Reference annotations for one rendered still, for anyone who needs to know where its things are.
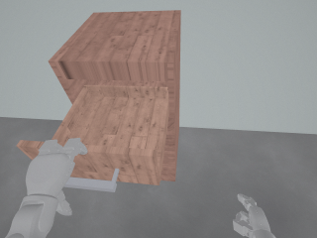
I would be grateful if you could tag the left robot hand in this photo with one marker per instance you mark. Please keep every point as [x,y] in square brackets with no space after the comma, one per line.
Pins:
[50,170]

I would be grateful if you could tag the right robot hand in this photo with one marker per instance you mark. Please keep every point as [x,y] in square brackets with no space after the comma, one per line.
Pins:
[245,224]

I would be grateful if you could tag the drawer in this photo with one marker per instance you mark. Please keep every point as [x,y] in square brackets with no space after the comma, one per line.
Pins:
[122,127]

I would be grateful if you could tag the handle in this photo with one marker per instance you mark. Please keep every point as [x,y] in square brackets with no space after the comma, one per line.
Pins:
[94,184]

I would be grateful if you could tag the left robot forearm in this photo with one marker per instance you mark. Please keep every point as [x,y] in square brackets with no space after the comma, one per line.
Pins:
[35,217]

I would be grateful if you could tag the cabinet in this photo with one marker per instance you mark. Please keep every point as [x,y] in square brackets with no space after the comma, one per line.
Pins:
[132,48]

